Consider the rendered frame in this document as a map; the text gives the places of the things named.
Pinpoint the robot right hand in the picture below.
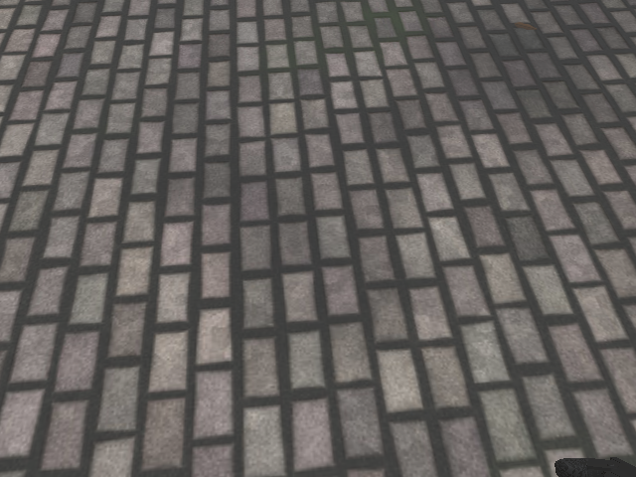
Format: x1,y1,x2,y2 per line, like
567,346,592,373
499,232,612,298
555,457,636,477

